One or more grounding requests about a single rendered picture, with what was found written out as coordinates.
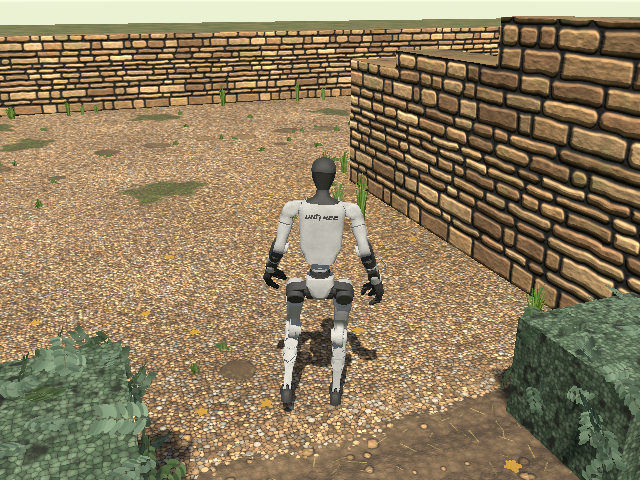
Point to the right robot thigh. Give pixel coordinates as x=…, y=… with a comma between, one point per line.
x=342, y=301

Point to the robot right forearm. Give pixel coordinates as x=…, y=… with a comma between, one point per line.
x=371, y=268

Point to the robot right upper arm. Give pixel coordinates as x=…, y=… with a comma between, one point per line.
x=353, y=211

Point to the robot right hand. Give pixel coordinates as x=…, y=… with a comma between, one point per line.
x=376, y=289

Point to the robot left upper arm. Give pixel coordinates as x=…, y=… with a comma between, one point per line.
x=290, y=209

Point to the robot left hand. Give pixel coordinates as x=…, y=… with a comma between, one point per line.
x=278, y=274

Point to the robot left forearm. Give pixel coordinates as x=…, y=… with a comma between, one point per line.
x=273, y=259

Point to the robot right shin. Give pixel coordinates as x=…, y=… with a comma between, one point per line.
x=338, y=362

